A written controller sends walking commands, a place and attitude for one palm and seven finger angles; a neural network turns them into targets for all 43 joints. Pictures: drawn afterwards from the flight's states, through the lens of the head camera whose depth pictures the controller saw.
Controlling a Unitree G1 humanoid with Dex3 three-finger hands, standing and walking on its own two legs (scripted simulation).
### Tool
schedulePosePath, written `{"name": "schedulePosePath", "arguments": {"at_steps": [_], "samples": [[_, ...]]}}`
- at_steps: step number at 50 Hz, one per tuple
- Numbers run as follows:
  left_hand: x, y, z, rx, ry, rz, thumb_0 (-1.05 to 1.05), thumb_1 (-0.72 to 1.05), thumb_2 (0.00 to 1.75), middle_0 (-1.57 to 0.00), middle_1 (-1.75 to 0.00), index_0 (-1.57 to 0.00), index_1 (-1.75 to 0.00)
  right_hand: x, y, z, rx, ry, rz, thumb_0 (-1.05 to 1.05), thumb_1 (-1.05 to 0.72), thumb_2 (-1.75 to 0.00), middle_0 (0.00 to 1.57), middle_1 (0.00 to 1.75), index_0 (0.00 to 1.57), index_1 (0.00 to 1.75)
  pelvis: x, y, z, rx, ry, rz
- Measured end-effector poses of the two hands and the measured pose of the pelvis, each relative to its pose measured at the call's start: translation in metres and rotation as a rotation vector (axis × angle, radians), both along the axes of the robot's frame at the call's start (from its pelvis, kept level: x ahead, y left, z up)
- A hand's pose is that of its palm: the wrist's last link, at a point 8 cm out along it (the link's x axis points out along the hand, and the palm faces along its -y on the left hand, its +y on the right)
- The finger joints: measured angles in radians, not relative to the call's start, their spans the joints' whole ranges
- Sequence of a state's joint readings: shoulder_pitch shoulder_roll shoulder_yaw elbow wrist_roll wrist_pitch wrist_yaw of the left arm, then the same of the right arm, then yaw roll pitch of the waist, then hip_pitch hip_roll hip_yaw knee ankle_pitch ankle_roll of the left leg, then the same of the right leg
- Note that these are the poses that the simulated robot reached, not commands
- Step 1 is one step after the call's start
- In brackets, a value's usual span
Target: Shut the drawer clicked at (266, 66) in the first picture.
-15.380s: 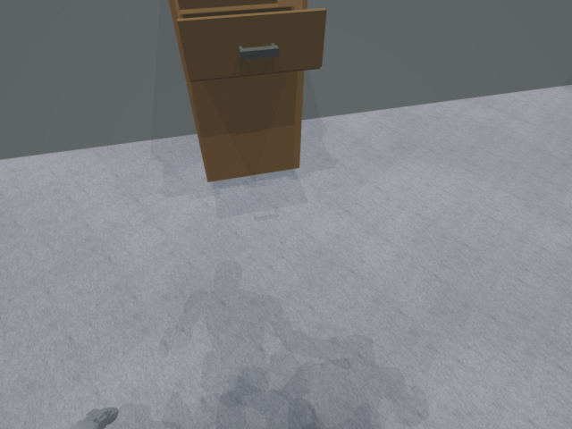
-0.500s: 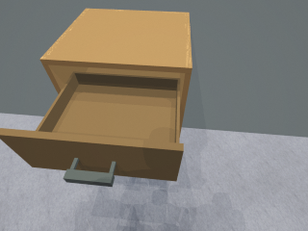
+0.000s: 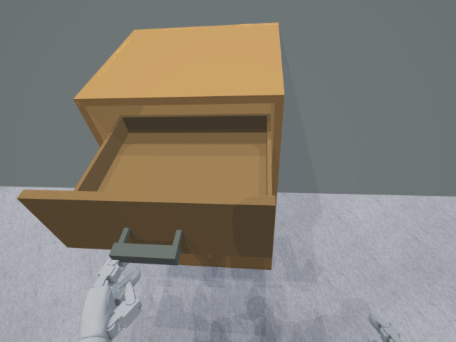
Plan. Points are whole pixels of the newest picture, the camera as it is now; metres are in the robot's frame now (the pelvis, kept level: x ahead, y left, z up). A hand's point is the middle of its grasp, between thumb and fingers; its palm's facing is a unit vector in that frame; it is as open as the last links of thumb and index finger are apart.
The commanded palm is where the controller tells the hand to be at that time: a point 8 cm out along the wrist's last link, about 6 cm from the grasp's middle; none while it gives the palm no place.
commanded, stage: raise the hand and make a fist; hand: left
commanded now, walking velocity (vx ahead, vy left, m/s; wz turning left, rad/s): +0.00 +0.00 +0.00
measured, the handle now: (148, 243) +0.30 +0.15 +0.03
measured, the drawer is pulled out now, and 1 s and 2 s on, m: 0.28 0.28 0.28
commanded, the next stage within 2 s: bring the fist close to the handle in 1.66 s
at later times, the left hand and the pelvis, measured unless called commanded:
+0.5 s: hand (144, 341) +0.14 +0.13 +0.03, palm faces -0.19 -0.98 -0.01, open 4.3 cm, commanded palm +0.10 +0.20 +0.04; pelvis -0.05 +0.01 -0.04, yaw +0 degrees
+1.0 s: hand out of the picture +0.12 +0.15 +0.10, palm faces -0.06 -1.00 -0.04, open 3.1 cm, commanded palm +0.07 +0.20 +0.10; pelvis -0.03 +0.03 -0.03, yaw +0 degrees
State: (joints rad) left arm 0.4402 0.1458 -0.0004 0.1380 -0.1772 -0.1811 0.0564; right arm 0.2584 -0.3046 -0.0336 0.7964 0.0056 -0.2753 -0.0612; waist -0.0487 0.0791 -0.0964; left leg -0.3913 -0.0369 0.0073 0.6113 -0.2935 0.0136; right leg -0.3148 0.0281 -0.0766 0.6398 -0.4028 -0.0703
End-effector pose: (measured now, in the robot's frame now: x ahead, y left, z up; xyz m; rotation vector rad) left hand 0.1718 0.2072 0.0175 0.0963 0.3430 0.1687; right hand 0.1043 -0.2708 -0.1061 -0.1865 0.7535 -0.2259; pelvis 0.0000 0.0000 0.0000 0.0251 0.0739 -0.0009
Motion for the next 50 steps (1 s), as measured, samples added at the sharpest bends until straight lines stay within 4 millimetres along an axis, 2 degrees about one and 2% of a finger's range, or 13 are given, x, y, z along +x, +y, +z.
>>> {"name": "schedulePosePath", "arguments": {"at_steps": [2,5,8,11,16,21,25,28,31,34,39,45,50], "samples": [[-0.014,-0.008,-0.015,-0.089,-0.028,-0.029,0.02,0.94,0.9,-0.32,-0.43,-0.25,-0.42,0.024,-0.004,0.016,-0.017,-0.107,0.018,0.02,-0.91,-0.9,0.2,0.3,0.2,0.3,-0.007,-0.001,-0.006,0.005,0.027,-0.016],[-0.05,-0.028,-0.029,-0.185,-0.071,-0.128,0.02,0.93,0.9,-0.37,-0.49,-0.3,-0.48,0.053,-0.002,0.042,-0.056,-0.23,0.086,0.01,-0.91,-0.9,0.2,0.3,0.2,0.3,-0.016,-0.004,-0.016,0.007,0.043,-0.023],[-0.08,-0.033,-0.02,-0.163,-0.166,-0.192,0.02,0.92,0.9,-0.43,-0.55,-0.37,-0.54,0.074,0.007,0.059,-0.087,-0.325,0.16,0.01,-0.91,-0.9,0.2,0.3,0.2,0.3,-0.027,-0.004,-0.026,-0.005,0.04,-0.01],[-0.091,-0.019,-0.004,-0.074,-0.315,-0.198,0.02,0.9,0.9,-0.5,-0.62,-0.46,-0.61,0.087,0.023,0.059,-0.077,-0.384,0.21,0.01,-0.9,-0.9,0.2,0.3,0.2,0.3,-0.041,-0.004,-0.038,-0.022,0.044,0.009],[-0.075,-0.003,0.012,-0.042,-0.475,-0.211,0.02,0.9,0.9,-0.6,-0.72,-0.58,-0.72,0.078,0.058,0.037,0.006,-0.384,0.258,0.01,-0.9,-0.9,0.2,0.3,0.2,0.3,-0.062,-0.003,-0.053,-0.046,0.046,0.024],[-0.051,-0.021,0.015,-0.109,-0.361,-0.348,0.02,0.9,0.9,-0.69,-0.83,-0.68,-0.83,0.036,0.081,0.016,0.094,-0.28,0.214,0.01,-0.9,-0.9,0.2,0.3,0.2,0.3,-0.062,0.004,-0.045,-0.049,0.029,0.018],[-0.042,-0.025,0.019,-0.121,-0.269,-0.36,0.02,0.9,0.9,-0.77,-0.92,-0.77,-0.92,0.002,0.079,0.007,0.109,-0.191,0.128,0.01,-0.9,-0.9,0.21,0.3,0.21,0.3,-0.054,0.01,-0.035,-0.041,0.015,-0.004],[-0.042,-0.012,0.025,-0.113,-0.26,-0.28,0.02,0.9,0.9,-0.84,-0.98,-0.83,-0.99,-0.016,0.07,0.003,0.092,-0.136,0.071,0.01,-0.89,-0.9,0.21,0.3,0.21,0.3,-0.048,0.014,-0.031,-0.035,0.01,-0.02],[-0.048,0.002,0.033,-0.083,-0.279,-0.213,0.02,0.9,0.9,-0.89,-1.05,-0.89,-1.05,-0.023,0.059,0.003,0.06,-0.107,0.051,0.01,-0.89,-0.9,0.21,0.3,0.21,0.3,-0.043,0.017,-0.029,-0.035,0.011,-0.024],[-0.058,0.008,0.041,-0.067,-0.299,-0.203,0.02,0.9,0.9,-0.95,-1.11,-0.95,-1.12,-0.018,0.05,0.006,0.026,-0.112,0.06,0.02,-0.9,-0.9,0.21,0.3,0.2,0.3,-0.039,0.022,-0.029,-0.04,0.013,-0.018],[-0.069,-0.005,0.052,-0.105,-0.324,-0.264,0.02,0.9,0.9,-1.05,-1.22,-1.05,-1.22,0.01,0.049,0.02,-0.006,-0.2,0.095,0.02,-0.9,-0.9,0.2,0.3,0.2,0.3,-0.035,0.03,-0.03,-0.048,0.014,-0.006],[-0.067,-0.003,0.066,-0.073,-0.362,-0.266,0.02,0.9,0.9,-1.18,-1.35,-1.17,-1.35,0.049,0.071,0.039,0.027,-0.316,0.136,0.01,-0.9,-0.9,0.2,0.3,0.2,0.3,-0.031,0.033,-0.029,-0.045,0.004,-0.006],[-0.067,0.001,0.084,-0.064,-0.401,-0.236,0.02,0.9,0.9,-1.27,-1.46,-1.27,-1.46,0.071,0.095,0.053,0.078,-0.379,0.192,0.01,-0.9,-0.9,0.2,0.3,0.2,0.3,-0.027,0.034,-0.026,-0.047,-0.014,-0.001]]}}
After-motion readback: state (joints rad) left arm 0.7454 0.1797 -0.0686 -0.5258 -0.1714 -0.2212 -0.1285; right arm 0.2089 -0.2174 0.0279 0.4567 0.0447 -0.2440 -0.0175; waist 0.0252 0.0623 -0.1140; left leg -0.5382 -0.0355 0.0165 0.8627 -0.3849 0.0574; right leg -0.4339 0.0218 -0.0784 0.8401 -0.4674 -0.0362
